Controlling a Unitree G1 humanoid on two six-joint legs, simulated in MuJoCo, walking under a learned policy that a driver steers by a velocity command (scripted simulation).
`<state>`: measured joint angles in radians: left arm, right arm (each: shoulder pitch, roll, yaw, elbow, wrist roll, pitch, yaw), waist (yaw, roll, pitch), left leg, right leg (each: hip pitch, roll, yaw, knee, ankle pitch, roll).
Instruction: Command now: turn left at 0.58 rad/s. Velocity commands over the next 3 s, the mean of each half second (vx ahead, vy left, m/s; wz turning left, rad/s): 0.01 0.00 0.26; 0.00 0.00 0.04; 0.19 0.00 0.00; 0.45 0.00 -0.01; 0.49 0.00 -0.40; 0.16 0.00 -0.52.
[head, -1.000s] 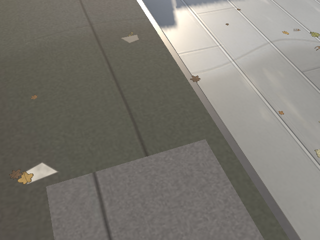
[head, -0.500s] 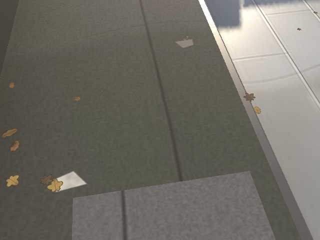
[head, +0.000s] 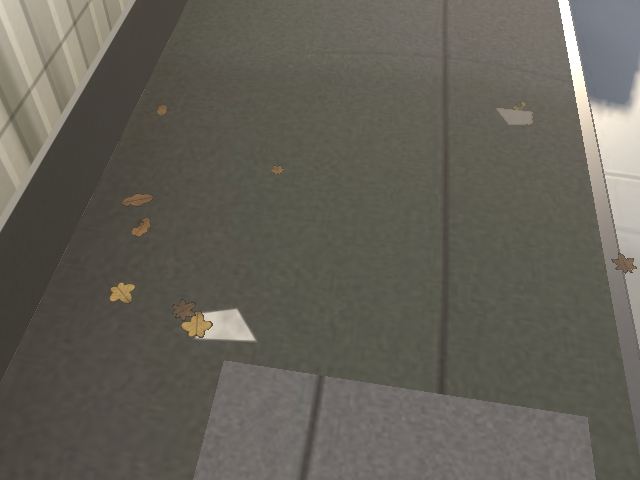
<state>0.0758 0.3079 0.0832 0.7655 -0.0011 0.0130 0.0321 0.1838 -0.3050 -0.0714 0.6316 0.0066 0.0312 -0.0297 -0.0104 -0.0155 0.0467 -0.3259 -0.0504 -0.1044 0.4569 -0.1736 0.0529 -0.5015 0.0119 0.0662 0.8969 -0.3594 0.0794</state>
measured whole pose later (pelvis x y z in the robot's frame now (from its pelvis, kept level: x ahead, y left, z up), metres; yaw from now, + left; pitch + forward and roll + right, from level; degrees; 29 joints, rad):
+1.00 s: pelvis -0.01 +0.00 -0.01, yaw +6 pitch -2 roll +0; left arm 0.19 0.24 0.04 1.00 0.00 0.01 0.04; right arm 0.24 -0.21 -0.03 0.82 -0.01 -0.01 -0.01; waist 0.02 0.00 0.04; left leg -0.19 -0.02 -0.05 0.53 -0.31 0.00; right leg -0.23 -0.04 0.04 0.52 -0.26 0.05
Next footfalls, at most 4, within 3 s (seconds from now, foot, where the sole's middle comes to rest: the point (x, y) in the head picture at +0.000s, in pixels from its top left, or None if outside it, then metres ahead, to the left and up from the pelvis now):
0.18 right None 0.06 -0.15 -0.78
0.48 left None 0.00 0.12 -0.78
1.82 left None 0.40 0.15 -0.78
2.36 right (345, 350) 0.72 -0.08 -0.78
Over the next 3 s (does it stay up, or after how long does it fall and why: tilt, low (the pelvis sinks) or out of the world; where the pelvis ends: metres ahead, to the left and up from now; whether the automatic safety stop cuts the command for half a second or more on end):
stays up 0.82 0.01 -0.01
